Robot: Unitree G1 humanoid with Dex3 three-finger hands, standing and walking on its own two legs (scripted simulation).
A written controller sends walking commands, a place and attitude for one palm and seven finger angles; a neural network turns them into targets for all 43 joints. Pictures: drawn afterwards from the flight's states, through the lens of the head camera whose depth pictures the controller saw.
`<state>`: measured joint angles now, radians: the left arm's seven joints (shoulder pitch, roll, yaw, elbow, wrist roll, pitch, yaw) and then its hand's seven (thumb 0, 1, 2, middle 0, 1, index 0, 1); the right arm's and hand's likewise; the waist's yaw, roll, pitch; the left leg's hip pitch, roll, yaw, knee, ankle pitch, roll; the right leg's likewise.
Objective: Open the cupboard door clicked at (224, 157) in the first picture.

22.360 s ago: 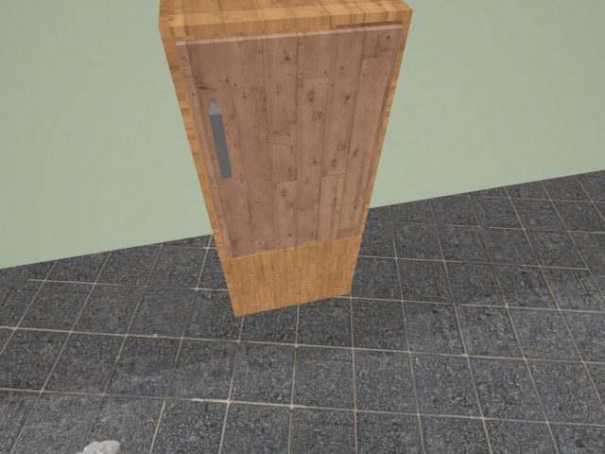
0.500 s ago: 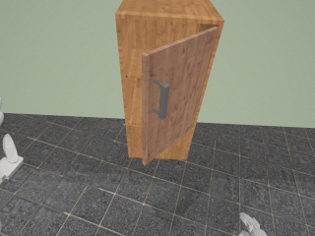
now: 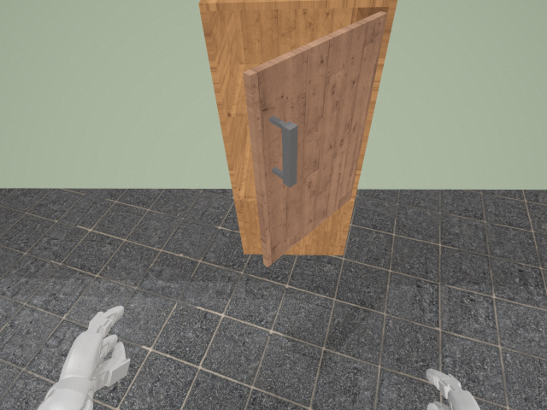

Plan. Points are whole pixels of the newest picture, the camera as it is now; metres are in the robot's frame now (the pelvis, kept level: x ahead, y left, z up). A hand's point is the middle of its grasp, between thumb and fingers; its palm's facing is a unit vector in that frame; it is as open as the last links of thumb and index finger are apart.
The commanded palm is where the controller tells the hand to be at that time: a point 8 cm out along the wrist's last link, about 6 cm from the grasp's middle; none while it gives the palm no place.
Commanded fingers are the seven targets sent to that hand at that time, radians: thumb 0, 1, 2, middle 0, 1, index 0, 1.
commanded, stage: let the arm hang, fingers relaxed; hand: left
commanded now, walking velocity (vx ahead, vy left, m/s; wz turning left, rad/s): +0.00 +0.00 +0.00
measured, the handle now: (282, 152) +0.58 +0.01 +0.05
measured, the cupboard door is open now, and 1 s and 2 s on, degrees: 46 46 46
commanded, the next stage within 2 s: look to check the result in 0.94 s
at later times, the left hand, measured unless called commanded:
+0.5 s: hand out of the picture -0.07 +0.17 -0.16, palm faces +0.06 -0.97 -0.22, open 7.4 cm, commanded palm none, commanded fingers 0.00 0.90 0.90 -0.20 -0.30 -0.20 -0.30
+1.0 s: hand out of the picture +0.00 +0.15 -0.16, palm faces +0.07 -0.98 -0.18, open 7.4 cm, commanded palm none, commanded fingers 0.00 0.90 0.90 -0.20 -0.30 -0.20 -0.30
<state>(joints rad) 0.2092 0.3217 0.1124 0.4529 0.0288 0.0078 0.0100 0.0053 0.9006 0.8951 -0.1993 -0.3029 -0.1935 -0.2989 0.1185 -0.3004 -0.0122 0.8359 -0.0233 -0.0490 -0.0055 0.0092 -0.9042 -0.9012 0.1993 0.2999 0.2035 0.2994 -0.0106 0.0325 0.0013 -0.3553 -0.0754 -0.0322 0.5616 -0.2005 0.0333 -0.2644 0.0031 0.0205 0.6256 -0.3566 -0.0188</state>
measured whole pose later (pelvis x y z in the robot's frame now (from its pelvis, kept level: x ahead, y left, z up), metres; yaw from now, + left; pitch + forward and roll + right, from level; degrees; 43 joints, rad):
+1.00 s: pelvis +0.02 -0.01 +0.01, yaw +1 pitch -2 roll +0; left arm 0.29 0.12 0.02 1.15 0.00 -0.01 0.03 0.01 0.91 0.89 -0.20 -0.30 -0.20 -0.30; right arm 0.29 -0.13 0.01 1.13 -0.02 0.01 -0.04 0.00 -0.91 -0.90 0.20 0.30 0.20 0.30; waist -0.01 0.01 0.04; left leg -0.24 -0.05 -0.07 0.44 -0.17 0.01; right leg -0.12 0.03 -0.01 0.44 -0.29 -0.03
